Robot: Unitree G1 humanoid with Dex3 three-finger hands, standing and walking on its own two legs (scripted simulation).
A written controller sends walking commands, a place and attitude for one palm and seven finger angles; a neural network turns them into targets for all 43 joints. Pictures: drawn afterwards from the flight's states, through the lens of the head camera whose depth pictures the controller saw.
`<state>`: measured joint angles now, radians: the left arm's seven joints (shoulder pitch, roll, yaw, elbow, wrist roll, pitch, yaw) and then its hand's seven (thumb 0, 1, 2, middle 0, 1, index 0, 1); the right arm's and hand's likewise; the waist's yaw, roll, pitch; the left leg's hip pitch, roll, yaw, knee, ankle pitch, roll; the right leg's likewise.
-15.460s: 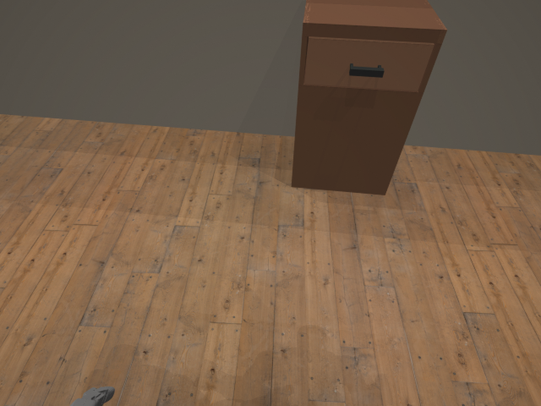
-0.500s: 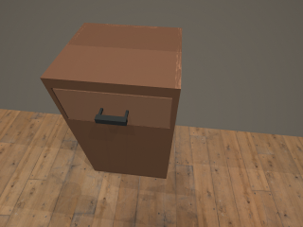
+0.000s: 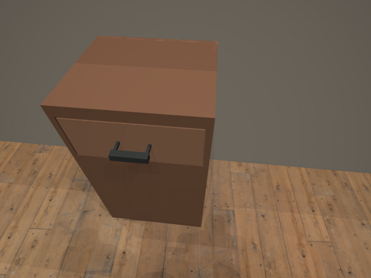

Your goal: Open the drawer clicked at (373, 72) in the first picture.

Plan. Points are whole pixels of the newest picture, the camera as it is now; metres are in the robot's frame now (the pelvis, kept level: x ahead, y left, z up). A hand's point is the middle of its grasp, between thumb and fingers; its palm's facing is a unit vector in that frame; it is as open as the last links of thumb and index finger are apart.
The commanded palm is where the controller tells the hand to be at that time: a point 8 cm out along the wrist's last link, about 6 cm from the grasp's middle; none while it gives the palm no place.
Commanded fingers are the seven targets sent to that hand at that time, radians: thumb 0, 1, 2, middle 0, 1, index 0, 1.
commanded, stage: raise the hand with hooked fingers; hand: left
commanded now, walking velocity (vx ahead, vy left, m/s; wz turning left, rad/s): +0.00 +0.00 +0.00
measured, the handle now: (131, 151) +0.49 +0.21 -0.09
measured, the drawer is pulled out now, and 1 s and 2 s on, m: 0.00 0.00 0.00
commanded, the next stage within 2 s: move the hooked fingers above the handle in 1.98 s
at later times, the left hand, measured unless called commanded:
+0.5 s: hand out of the picture +0.14 +0.15 -0.06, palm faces -0.08 -0.24 -0.97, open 8.5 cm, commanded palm +0.13 +0.21 -0.01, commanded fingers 0.00 0.39 0.68 -0.24 -0.63 -0.24 -0.63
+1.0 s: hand (102, 238) +0.20 +0.19 +0.00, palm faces -0.03 -0.13 -0.99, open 11.5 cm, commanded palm +0.18 +0.21 +0.05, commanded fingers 0.00 -0.20 0.43 -0.28 -1.00 -0.28 -1.00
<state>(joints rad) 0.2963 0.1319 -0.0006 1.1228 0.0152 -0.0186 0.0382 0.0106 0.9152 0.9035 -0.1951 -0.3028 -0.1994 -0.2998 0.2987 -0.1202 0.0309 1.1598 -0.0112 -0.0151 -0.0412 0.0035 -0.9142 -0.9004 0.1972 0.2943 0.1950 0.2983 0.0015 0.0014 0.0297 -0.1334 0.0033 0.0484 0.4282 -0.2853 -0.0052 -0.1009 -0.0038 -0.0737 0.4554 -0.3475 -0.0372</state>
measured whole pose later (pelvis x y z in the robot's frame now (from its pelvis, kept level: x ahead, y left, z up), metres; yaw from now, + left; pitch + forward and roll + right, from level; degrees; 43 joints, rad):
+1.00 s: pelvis -0.08 -0.01 -0.02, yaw -5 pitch +5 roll +2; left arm 0.18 0.36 -0.08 0.07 0.99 0.02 0.28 0.00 0.02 0.53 -0.28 -0.87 -0.28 -0.86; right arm 0.20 -0.24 0.01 0.62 -0.03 0.10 -0.06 0.01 -0.90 -0.90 0.20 0.30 0.20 0.30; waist 0.03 0.05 -0.05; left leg -0.47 -0.01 0.01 0.68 -0.29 -0.01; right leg -0.49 0.03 0.00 0.74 -0.35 -0.06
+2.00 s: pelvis -0.04 +0.02 +0.00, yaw -3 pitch +4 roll +0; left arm -0.05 0.47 -0.03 0.04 0.96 -0.02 0.14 0.00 -0.49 0.31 -0.32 -1.20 -0.32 -1.20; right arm 0.14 -0.26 -0.02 0.64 -0.01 0.15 -0.02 0.01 -0.91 -0.90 0.20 0.29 0.20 0.30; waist 0.08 0.07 0.00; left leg -0.33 -0.04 -0.02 0.51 -0.26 0.03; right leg -0.30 0.00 -0.02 0.53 -0.30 -0.02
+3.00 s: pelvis -0.03 +0.03 -0.02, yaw -4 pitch +13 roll +0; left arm -0.46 0.43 -0.06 0.67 1.04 -0.04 0.22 0.00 -0.49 0.31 -0.31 -1.20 -0.32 -1.20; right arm 0.26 -0.24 -0.05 0.66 0.01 0.16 -0.04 0.01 -0.91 -0.90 0.20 0.29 0.20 0.30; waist -0.01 0.05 -0.09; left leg -0.56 -0.03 0.00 0.67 -0.33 0.04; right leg -0.53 0.02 0.00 0.66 -0.35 -0.01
